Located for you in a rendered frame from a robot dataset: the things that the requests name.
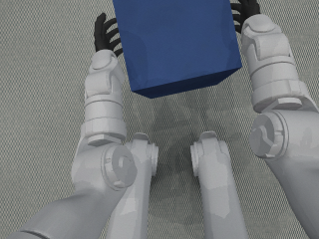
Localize robot left forearm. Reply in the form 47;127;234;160
74;49;127;159

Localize right robot upper arm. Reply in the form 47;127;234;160
248;110;319;239

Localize robot right hand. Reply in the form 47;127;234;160
230;0;261;34

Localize left robot thigh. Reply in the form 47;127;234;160
106;138;159;239

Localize left robot upper arm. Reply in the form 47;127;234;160
6;142;138;239

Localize left robot shin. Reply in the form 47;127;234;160
125;132;151;151

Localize carton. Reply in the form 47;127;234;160
113;0;242;99

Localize robot left hand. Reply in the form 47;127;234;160
94;12;123;57

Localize robot right forearm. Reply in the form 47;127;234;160
240;14;319;114

